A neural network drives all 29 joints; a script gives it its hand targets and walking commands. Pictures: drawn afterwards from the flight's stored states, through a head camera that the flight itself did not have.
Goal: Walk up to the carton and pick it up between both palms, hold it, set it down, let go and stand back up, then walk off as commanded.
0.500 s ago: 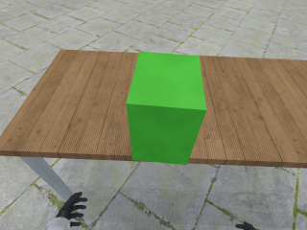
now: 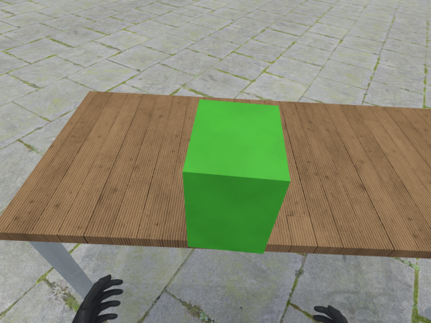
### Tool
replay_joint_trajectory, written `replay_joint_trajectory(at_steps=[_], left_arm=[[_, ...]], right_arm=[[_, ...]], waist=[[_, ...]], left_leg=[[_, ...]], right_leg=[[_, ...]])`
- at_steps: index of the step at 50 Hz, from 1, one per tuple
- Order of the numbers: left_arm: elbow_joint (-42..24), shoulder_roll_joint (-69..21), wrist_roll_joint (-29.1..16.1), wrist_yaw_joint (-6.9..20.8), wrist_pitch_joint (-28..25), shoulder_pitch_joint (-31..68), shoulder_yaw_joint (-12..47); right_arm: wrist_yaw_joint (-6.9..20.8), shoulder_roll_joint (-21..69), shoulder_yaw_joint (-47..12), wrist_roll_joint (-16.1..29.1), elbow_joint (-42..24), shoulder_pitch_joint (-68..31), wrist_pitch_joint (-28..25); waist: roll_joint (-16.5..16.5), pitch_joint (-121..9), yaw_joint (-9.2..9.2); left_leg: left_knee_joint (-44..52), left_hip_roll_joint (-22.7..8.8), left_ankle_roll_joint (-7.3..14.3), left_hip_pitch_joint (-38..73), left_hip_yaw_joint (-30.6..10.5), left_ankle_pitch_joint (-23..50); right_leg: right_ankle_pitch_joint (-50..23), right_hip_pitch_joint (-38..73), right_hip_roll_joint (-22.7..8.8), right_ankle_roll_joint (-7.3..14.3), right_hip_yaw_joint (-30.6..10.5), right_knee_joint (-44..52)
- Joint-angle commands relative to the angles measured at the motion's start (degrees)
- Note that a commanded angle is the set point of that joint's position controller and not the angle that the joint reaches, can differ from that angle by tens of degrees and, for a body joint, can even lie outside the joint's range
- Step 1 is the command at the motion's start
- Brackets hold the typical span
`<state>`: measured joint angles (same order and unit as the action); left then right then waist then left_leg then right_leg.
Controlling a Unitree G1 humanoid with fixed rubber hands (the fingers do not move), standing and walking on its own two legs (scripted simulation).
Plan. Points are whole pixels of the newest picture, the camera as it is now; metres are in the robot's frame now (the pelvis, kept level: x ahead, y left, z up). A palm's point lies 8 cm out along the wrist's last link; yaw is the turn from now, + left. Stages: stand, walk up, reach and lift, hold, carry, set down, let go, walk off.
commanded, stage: reach and lift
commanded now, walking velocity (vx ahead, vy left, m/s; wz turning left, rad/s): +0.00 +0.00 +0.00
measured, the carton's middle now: (232, 178) +0.44 -0.02 +0.03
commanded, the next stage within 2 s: none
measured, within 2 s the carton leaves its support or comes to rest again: neither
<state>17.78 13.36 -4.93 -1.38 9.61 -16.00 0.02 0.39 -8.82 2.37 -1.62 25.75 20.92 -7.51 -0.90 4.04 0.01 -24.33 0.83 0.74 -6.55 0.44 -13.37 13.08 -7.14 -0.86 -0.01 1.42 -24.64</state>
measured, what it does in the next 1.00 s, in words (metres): stands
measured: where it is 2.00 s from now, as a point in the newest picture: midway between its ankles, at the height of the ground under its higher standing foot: outside the picture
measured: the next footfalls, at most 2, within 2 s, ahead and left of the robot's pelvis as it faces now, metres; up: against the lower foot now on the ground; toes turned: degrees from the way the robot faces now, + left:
none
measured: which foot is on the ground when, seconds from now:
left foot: down 0.00-1.00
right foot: down 0.00-1.00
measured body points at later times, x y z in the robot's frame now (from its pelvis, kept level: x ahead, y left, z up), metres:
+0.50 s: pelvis +0.02 +0.01 +0.00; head +0.02 +0.02 +0.45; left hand +0.20 +0.23 -0.01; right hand +0.17 -0.20 -0.01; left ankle +0.00 +0.11 -0.74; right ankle +0.01 -0.12 -0.74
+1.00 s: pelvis +0.01 +0.01 +0.00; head -0.01 +0.02 +0.45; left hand +0.23 +0.22 +0.04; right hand +0.23 -0.18 +0.04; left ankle +0.00 +0.11 -0.74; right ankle +0.01 -0.12 -0.74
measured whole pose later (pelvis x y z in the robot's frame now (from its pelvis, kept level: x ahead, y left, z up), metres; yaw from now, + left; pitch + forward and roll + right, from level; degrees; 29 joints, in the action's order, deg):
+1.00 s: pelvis +0.01 +0.01 +0.00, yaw +0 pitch -5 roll -1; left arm -6.0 12.2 -11.4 -3.1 11.2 -18.1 0.8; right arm -4.9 -6.7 -1.4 6.1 0.5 17.4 3.2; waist -0.9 1.6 0.0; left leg -21.6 0.8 1.3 -3.5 0.4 -13.2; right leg 11.3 -2.7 -0.8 -0.5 1.4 -19.0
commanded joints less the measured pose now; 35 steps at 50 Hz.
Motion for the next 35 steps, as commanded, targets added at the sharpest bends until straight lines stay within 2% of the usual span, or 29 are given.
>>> replay_joint_trajectory(at_steps=[1,4,5,6,7,8,11,12,14,16,17,19,22,24,27,28,30,31,32,33,34,35], left_arm=[[-15.01,6.57,-3.3,-0.99,-6.18,-0.07,0.71],[-16.9,7.32,-3.69,-0.64,-7.61,-0.46,0.66],[-18.6,7.34,-3.86,-0.55,-7.9,-1.82,0.59],[-17.11,7.12,-3.73,-0.16,-8.03,-2.36,0.78],[-18.88,6.88,-3.9,-0.18,-9.01,-3.82,0.8],[-18.09,7.21,-3.61,0.07,-9.4,-4.69,0.38],[-19.51,6.76,-3.82,0.93,-10.59,-5.3,0.92],[-21.41,6.97,-4.03,1.05,-11.72,-4.52,0.93],[-24.91,6.71,-4.18,0.7,-13.03,-5.8,1.63],[-24.26,6.35,-4.15,0.95,-13.74,-7.08,1.49],[-24.84,5.92,-4.21,0.94,-14.1,-6.65,2.11],[-25.8,5.6,-4.93,1.03,-14.96,-7.9,2.6],[-26.25,6.77,-5.2,1.48,-15.74,-7.06,1.94],[-26.49,6.43,-5.0,1.46,-15.44,-5.63,2.3],[-30.07,5.23,-5.99,1.05,-15.78,-4.53,3.92],[-31.09,4.67,-6.32,0.85,-15.69,-4.25,4.65],[-31.9,4.9,-7.01,0.59,-15.73,-3.42,5.81],[-32.81,4.4,-6.31,0.26,-15.72,-2.9,5.89],[-32.13,4.48,-6.8,0.41,-15.1,-2.58,6.19],[-33.05,3.22,-6.72,0.25,-14.63,-3.46,6.84],[-32.74,4.29,-6.48,0.07,-14.23,-1.22,5.81],[-32.4,4.36,-6.92,0.03,-13.57,-0.02,6.29]], right_arm=[[-2.21,-1.56,0.15,6.53,-22.68,0.88,-3.69],[-2.71,-1.43,-0.37,7.43,-25.24,1.5,-4.75],[-3.06,-1.01,-0.59,7.4,-26.86,3.2,-4.83],[-3.47,-0.55,-1.19,7.36,-27.95,3.13,-5.08],[-3.54,-0.68,-1.41,7.81,-28.76,4.28,-5.84],[-3.87,-0.61,-2.01,8.17,-29.18,4.57,-6.24],[-4.43,-0.9,-2.3,8.82,-29.68,5.7,-7.19],[-4.82,-1.23,-2.14,8.29,-31.24,6.18,-7.95],[-4.66,-1.1,-1.89,9.88,-31.23,7.62,-8.81],[-4.91,-1.39,-1.69,9.99,-33.49,7.04,-9.49],[-4.99,-0.94,-2.12,10.2,-33.09,7.19,-9.72],[-4.97,-0.66,-2.28,10.92,-34.25,7.38,-10.01],[-5.46,0.5,-3.6,11.69,-36.89,7.22,-9.91],[-5.47,1.0,-3.42,11.63,-37.71,6.17,-8.91],[-5.33,1.53,-4.23,12.54,-40.31,5.05,-8.59],[-5.17,0.87,-3.5,12.46,-40.54,5.0,-8.46],[-5.28,1.81,-3.88,12.65,-41.77,3.29,-7.58],[-5.22,1.62,-3.52,12.23,-41.73,3.95,-7.27],[-5.43,1.88,-3.34,12.48,-42.78,3.06,-6.63],[-5.24,1.75,-3.71,12.39,-42.65,3.25,-6.04],[-5.4,2.11,-3.8,12.6,-43.81,1.65,-5.31],[-5.51,2.05,-3.74,12.19,-43.64,1.51,-4.29]], waist=[[-0.64,-6.3,-1.94],[0.12,-5.07,-2.03],[-1.15,-5.44,-1.6],[-0.9,-5.2,-2.18],[-0.62,-7.01,-2.51],[-1.69,-6.15,-2.4],[-1.57,-6.3,-1.85],[-1.46,-6.88,-1.16],[0.82,-9.36,-1.53],[-0.74,-8.51,-2.04],[0.26,-7.8,-2.1],[-0.74,-7.95,-2.18],[-1.1,-7.44,-3.25],[-0.35,-4.31,-3.33],[0.47,-6.13,-4.03],[1.32,-6.18,-3.18],[1.43,-5.01,-3.98],[2.56,-4.64,-3.77],[1.21,-4.19,-3.36],[2.69,-4.26,-3.26],[2.77,-3.88,-3.72],[2.38,-2.92,-3.19]], left_leg=[[7.69,-0.14,-1.62,2.9,3.99,12.74],[7.32,0.12,-2.21,4.04,3.21,16.02],[6.99,0.26,-2.06,5.52,3.13,16.49],[7.06,0.25,-2.03,5.08,3.12,16.77],[6.36,0.39,-2.26,5.19,3.32,20.58],[6.04,0.74,-2.36,6.44,2.86,21.33],[5.46,0.82,-2.53,8.06,2.77,24.48],[5.48,0.84,-2.63,8.99,2.42,24.3],[4.79,0.28,-3.46,9.9,1.94,27.5],[4.91,0.51,-3.33,10.15,1.88,28.04],[4.85,0.41,-3.49,10.17,1.58,28.09],[4.52,0.28,-3.65,10.64,1.42,29.42],[4.59,0.5,-3.09,9.48,1.66,26.81],[5.75,0.26,-3.02,8.23,1.57,21.84],[5.15,-0.11,-3.34,7.84,1.61,23.19],[5.43,-0.67,-3.62,7.94,1.11,22.17],[5.75,-0.84,-3.52,6.68,0.85,20.34],[6.1,-1.26,-3.71,6.32,0.62,19.47],[6.07,-1.19,-3.52,5.94,0.71,17.73],[6.26,-1.76,-3.75,5.29,0.23,17.14],[6.63,-1.14,-3.26,4.44,0.81,14.8],[7.48,-1.58,-3.27,3.91,0.42,12.25]], right_leg=[[-11.02,5.18,2.11,0.58,-1.27,7.37],[-12.71,4.27,2.25,0.66,-1.56,8.02],[-13.41,4.54,2.4,0.6,-1.49,8.29],[-14.29,5.04,2.06,0.63,-1.67,8.42],[-18.49,5.98,2.2,0.39,-1.86,7.79],[-19.87,5.45,1.99,0.04,-2.19,8.06],[-23.17,5.2,2.24,-0.15,-2.04,8.12],[-22.7,5.41,2.26,-0.05,-1.86,8.35],[-23.24,6.32,2.77,0.56,-2.1,8.01],[-23.15,5.81,2.91,0.72,-1.98,8.9],[-22.43,6.03,2.95,1.05,-1.98,8.97],[-22.9,5.8,2.85,0.98,-1.94,9.38],[-21.01,6.26,2.39,0.93,-2.92,9.6],[-14.75,4.59,2.37,1.36,-2.73,10.27],[-14.44,4.46,2.67,1.81,-2.16,9.39],[-12.81,4.51,3.0,2.51,-2.01,9.58],[-11.41,3.85,2.61,2.82,-2.18,9.55],[-10.18,3.95,2.89,3.13,-2.02,9.36],[-9.52,4.36,2.79,3.24,-2.28,9.39],[-9.03,4.72,2.83,3.65,-1.79,9.25],[-7.12,4.33,2.65,3.44,-2.18,9.71],[-5.29,4.25,2.42,3.65,-2.44,9.91]])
